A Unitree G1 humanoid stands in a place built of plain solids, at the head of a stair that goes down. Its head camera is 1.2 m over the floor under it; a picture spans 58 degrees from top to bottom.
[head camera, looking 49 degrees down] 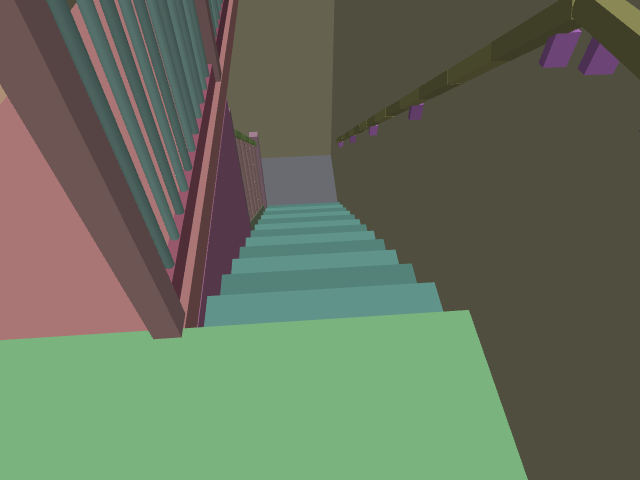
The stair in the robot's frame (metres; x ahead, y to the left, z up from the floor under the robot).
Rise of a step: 0.21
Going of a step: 0.26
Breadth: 0.90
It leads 4 degrees to the left of straight ahead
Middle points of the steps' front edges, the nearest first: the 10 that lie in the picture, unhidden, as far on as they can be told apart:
0.71 -0.03 0.00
0.97 -0.01 -0.21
1.24 0.01 -0.43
1.50 0.03 -0.64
1.76 0.05 -0.85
2.02 0.07 -1.06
2.28 0.09 -1.28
2.55 0.11 -1.49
2.81 0.13 -1.70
3.07 0.15 -1.92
